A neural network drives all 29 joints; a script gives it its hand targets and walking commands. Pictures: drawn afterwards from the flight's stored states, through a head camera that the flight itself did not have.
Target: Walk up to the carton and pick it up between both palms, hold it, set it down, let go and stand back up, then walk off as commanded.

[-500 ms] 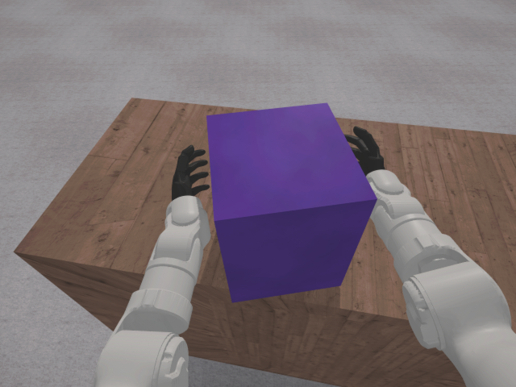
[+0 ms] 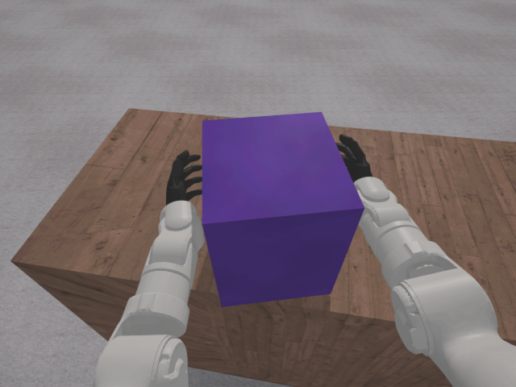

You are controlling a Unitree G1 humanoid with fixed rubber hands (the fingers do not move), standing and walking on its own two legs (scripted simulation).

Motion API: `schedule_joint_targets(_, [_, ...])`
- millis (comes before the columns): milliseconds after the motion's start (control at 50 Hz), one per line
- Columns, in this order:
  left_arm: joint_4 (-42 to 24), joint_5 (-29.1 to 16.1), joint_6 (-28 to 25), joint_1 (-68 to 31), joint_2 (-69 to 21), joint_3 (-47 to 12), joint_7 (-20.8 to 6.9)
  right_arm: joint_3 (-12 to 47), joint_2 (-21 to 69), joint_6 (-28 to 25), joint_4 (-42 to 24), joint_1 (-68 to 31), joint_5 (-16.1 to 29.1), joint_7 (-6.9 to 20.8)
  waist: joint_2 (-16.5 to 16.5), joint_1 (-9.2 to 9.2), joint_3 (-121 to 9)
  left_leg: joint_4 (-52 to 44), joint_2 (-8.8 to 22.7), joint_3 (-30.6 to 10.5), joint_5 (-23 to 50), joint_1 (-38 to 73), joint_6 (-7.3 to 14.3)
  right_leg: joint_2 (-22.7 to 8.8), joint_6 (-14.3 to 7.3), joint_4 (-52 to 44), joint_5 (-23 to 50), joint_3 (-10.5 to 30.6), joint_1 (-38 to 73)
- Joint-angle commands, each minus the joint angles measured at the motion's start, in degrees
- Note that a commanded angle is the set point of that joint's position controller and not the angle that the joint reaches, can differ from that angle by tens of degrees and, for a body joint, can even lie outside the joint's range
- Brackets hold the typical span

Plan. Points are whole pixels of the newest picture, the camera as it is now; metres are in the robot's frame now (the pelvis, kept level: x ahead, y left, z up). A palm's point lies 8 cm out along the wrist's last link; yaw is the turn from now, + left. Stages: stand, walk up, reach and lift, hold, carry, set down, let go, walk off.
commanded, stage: reach and lift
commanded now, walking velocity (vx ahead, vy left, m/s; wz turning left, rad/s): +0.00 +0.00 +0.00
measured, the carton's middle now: (270, 212) +0.40 +0.06 +0.05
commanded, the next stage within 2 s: none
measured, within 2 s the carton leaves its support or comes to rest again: leaves its support in 0.02 s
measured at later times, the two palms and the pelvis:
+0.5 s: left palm (171, 196) +0.34 +0.21 +0.12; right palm (363, 183) +0.41 -0.08 +0.12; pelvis -0.02 +0.01 +0.00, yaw +0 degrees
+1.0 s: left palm (170, 174) +0.36 +0.20 +0.16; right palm (375, 168) +0.40 -0.08 +0.17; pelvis -0.01 +0.03 +0.00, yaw +1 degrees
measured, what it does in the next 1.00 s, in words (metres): stands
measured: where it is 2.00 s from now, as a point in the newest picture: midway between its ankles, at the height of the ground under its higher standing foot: outside the picture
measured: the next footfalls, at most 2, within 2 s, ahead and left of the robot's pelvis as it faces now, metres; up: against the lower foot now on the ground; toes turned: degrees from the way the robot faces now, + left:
none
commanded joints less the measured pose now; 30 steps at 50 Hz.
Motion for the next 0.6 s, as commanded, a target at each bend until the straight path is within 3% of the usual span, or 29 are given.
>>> schedule_joint_targets(0, [-16.05, 3.30, -2.86, -39.58, -38.26, -17.14, -8.77, 5.45, 39.45, -3.44, -18.83, -30.59, -5.82, 3.93, -0.73, -4.44, -37.73, 0.58, -6.15, -1.25, 26.66, 11.44, 1.16, -1.60, 4.56, -7.74, 27.97, 0.00, 15.15])
schedule_joint_targets(20, [-17.07, 2.91, -2.20, -38.26, -39.18, -19.38, -8.86, 7.25, 39.90, -3.54, -23.28, -32.23, -4.98, 3.88, 1.07, -4.26, -39.12, 0.38, -6.42, -1.47, 26.90, 10.80, 0.79, -1.84, 4.79, -7.57, 29.57, 0.15, 15.86])
schedule_joint_targets(40, [-16.89, 2.67, -0.89, -35.71, -39.94, -20.03, -8.64, 7.77, 39.98, -2.37, -22.29, -30.35, -4.94, 3.80, 2.61, -4.56, -36.47, 0.00, -6.44, -1.90, 27.38, 12.31, 0.65, -1.16, 4.32, -8.53, 27.18, -0.23, 15.17])
schedule_joint_targets(60, [-16.48, 3.56, -1.11, -37.48, -38.30, -17.64, -9.30, 7.16, 41.23, -2.36, -22.92, -30.30, -4.75, 3.61, -0.09, -3.98, -36.10, 0.32, -6.61, -1.10, 24.20, 10.64, 1.32, -1.87, 4.60, -8.36, 26.90, 0.69, 16.77])
schedule_joint_targets(80, [-15.55, 3.43, -0.15, -38.14, -37.81, -18.22, -9.38, 6.62, 40.03, -1.26, -21.15, -30.66, -5.07, 3.46, -0.43, -5.20, -33.14, -0.26, -6.43, -1.67, 24.19, 11.50, 1.44, -1.88, 4.89, -8.78, 25.85, 0.49, 15.16])
schedule_joint_targets(100, [-14.31, 4.24, 0.66, -36.28, -38.07, -17.51, -9.51, 6.47, 38.98, -1.12, -20.42, -30.86, -4.82, 3.54, 0.60, -4.40, -29.30, -1.43, -6.26, -1.32, 22.45, 11.80, 1.14, -1.63, 4.82, -9.20, 23.41, -0.12, 14.61])
schedule_joint_targets(120, [-15.95, 3.39, 1.54, -35.72, -38.43, -19.75, -9.90, 8.56, 39.79, -1.36, -25.94, -33.54, -3.85, 3.32, 1.65, -4.21, -33.06, -1.02, -6.44, -1.23, 23.04, 13.63, 1.27, -1.76, 4.77, -9.75, 22.90, -0.25, 15.15])
schedule_joint_targets(140, [-14.95, 2.76, 2.48, -36.40, -39.24, -20.38, -9.69, 7.40, 40.12, -1.07, -25.88, -35.30, -4.58, 3.24, 1.28, -5.19, -33.32, -1.03, -6.44, -1.52, 22.12, 13.04, 1.12, -1.55, 4.60, -9.63, 21.78, 0.07, 14.78])
schedule_joint_targets(160, [-17.99, 3.13, 2.58, -34.44, -37.81, -19.34, -10.27, 10.27, 40.67, -0.23, -27.62, -31.96, -3.74, 2.53, -0.71, -3.93, -34.42, -0.80, -6.74, -1.11, 23.10, 12.99, 1.85, -1.99, 5.20, -9.39, 26.22, 0.78, 18.25])
schedule_joint_targets(200, [-21.67, 0.89, 2.27, -39.85, -40.15, -23.34, -9.30, 9.45, 41.77, -0.32, -30.83, -34.78, -3.56, 3.06, 2.74, -5.43, -40.70, -0.14, -6.54, -1.88, 25.34, 14.99, 0.56, -1.17, 4.82, -8.98, 25.42, 0.09, 15.79])
schedule_joint_targets(220, [-23.48, -0.58, 2.17, -40.61, -40.78, -25.25, -8.93, 12.22, 42.94, 0.06, -33.17, -36.43, -1.83, 3.11, 2.31, -5.18, -41.30, 0.34, -6.65, -2.77, 25.22, 15.51, 0.92, -1.18, 4.70, -8.69, 23.60, 0.03, 15.61])
schedule_joint_targets(260, [-18.31, 0.55, 4.26, -38.57, -37.29, -22.48, -9.54, 11.93, 43.62, 2.13, -32.03, -36.87, -1.88, 2.49, -0.12, -4.20, -35.48, -0.66, -6.86, -1.91, 19.65, 12.82, 2.17, -1.74, 5.43, -9.24, 20.40, 0.97, 16.66])
schedule_joint_targets(280, [-19.83, 2.20, 5.81, -36.08, -37.97, -21.24, -10.27, 11.61, 43.17, 3.32, -30.64, -33.13, -2.45, 2.23, -0.02, -4.64, -33.11, -1.61, -7.18, -1.37, 19.74, 13.40, 2.04, -1.66, 5.44, -9.85, 20.91, 0.78, 16.88])
schedule_joint_targets(320, [-20.21, 0.67, 6.42, -39.28, -39.89, -24.44, -9.67, 10.44, 43.50, 3.21, -30.66, -36.51, -2.13, 2.79, 2.37, -5.53, -35.72, -1.84, -6.48, -2.25, 18.64, 15.27, 2.09, -1.34, 4.79, -10.70, 15.28, 0.48, 13.99])
schedule_joint_targets(340, [-22.26, 0.91, 6.61, -42.23, -36.83, -23.07, -9.71, 10.08, 43.57, 4.25, -29.31, -35.07, -2.56, 2.75, 1.52, -5.25, -34.05, -1.97, -6.58, -1.90, 16.83, 14.98, 2.33, -1.71, 5.30, -10.27, 14.52, 0.44, 14.69])
schedule_joint_targets(360, [-20.61, 1.05, 7.75, -40.61, -38.99, -23.04, -9.41, 9.33, 43.59, 5.03, -29.48, -37.52, -2.04, 2.76, 1.03, -5.46, -32.32, -2.07, -6.28, -2.13, 16.12, 15.17, 1.87, -0.43, 4.88, -10.40, 11.88, -0.18, 12.93])
schedule_joint_targets(380, [-19.21, -0.28, 7.73, -42.88, -38.12, -22.60, -9.70, 9.08, 43.61, 4.84, -31.34, -39.43, -2.43, 2.83, -0.05, -5.33, -34.03, -1.81, -6.48, -1.84, 14.24, 13.77, 2.49, -1.49, 4.96, -10.57, 10.35, 0.51, 13.05])
schedule_joint_targets(400, [-18.22, 0.25, 8.71, -42.07, -37.62, -23.58, -10.15, 7.90, 43.76, 5.24, -31.09, -39.06, -2.10, 2.34, -0.50, -6.85, -31.65, -2.09, -6.67, -1.95, 12.40, 13.91, 2.99, -2.00, 5.26, -10.81, 9.95, 0.82, 13.15])
schedule_joint_targets(420, [-18.36, 0.41, 8.98, -44.41, -36.59, -22.59, -10.52, 7.43, 44.78, 6.01, -30.20, -40.97, -3.05, 2.49, -1.54, -6.59, -29.97, -2.98, -6.56, -1.95, 7.59, 12.37, 3.71, -2.10, 5.49, -11.18, 5.29, 1.11, 13.15])
schedule_joint_targets(440, [-22.46, -1.06, 8.92, -46.08, -37.35, -24.64, -10.55, 8.49, 46.82, 6.02, -33.04, -41.52, -1.84, 2.18, -0.60, -6.52, -34.58, -2.53, -6.93, -1.83, 10.27, 13.77, 3.55, -1.99, 5.84, -10.32, 9.23, 0.88, 15.01])
schedule_joint_targets(460, [-22.11, -1.92, 8.57, -49.72, -38.28, -25.11, -10.22, 7.36, 46.98, 6.07, -31.66, -42.40, -2.35, 2.45, 0.32, -7.91, -33.23, -2.63, -7.25, -2.13, 7.95, 12.55, 3.24, -2.04, 5.83, -10.67, 7.10, 0.71, 13.80])
schedule_joint_targets(480, [-23.40, -2.24, 7.94, -51.40, -38.46, -24.69, -9.56, 8.70, 47.41, 6.35, -30.84, -43.70, -1.85, 3.34, 0.71, -6.14, -34.41, -2.91, -6.90, -2.44, 8.27, 12.36, 3.11, -1.56, 5.58, -10.29, 6.25, 0.88, 12.73])
schedule_joint_targets(500, [-25.77, -3.33, 8.37, -51.41, -39.39, -27.09, -9.60, 10.66, 48.72, 6.63, -34.19, -43.50, -1.07, 2.82, 1.05, -6.83, -36.47, -2.02, -7.23, -2.85, 10.50, 13.36, 3.01, -1.82, 5.79, -9.51, 8.86, 0.52, 14.08])
schedule_joint_targets(520, [-23.63, -2.73, 8.82, -53.37, -38.33, -25.24, -9.53, 7.44, 46.92, 7.22, -28.13, -42.83, -1.79, 3.38, 2.22, -7.25, -34.14, -2.74, -6.80, -2.70, 7.74, 14.35, 2.53, -1.22, 5.21, -10.48, 4.32, 0.57, 10.69])
schedule_joint_targets(540, [-21.84, -3.46, 9.43, -51.85, -37.84, -26.62, -9.70, 8.27, 47.35, 7.19, -33.21, -45.45, -1.57, 3.39, 0.40, -6.09, -35.59, -2.05, -6.72, -2.20, 8.16, 12.44, 3.22, -1.65, 5.52, -10.00, 5.54, 0.85, 12.28])
schedule_joint_targets(560, [-20.00, -1.91, 10.52, -46.72, -37.91, -25.30, -9.81, 8.54, 47.42, 7.58, -34.02, -43.45, -1.73, 2.70, 0.03, -6.72, -32.36, -2.42, -7.46, -2.01, 9.05, 13.55, 2.91, -1.60, 5.98, -10.49, 7.16, 0.20, 12.44])
schedule_joint_targets(580, [-21.00, -1.43, 10.48, -48.77, -37.11, -24.43, -9.71, 7.84, 47.27, 7.84, -31.10, -43.50, -1.82, 2.58, 0.12, -6.75, -32.38, -2.39, -7.17, -2.40, 8.58, 13.81, 3.03, -1.44, 5.80, -10.53, 6.72, 0.88, 13.09])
